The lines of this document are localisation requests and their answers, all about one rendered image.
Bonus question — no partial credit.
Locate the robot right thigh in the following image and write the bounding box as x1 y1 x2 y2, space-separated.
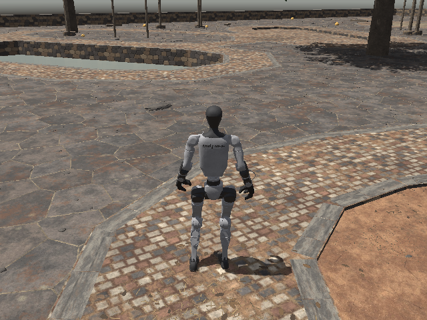
219 185 236 229

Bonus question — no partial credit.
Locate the left robot forearm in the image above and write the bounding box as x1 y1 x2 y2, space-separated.
177 161 189 182

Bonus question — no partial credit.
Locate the robot left upper arm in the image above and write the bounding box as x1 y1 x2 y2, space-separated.
182 134 200 171

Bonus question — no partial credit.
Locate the right robot hand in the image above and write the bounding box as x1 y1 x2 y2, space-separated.
239 184 254 200

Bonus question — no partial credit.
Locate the robot head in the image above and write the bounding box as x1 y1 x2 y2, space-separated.
202 105 226 138

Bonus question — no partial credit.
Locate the right robot forearm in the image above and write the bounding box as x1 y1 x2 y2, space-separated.
240 161 252 187

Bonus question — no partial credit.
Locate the left robot hand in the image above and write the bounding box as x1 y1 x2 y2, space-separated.
176 179 191 191

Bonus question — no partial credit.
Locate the robot right upper arm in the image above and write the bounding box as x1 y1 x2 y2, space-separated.
228 135 246 171

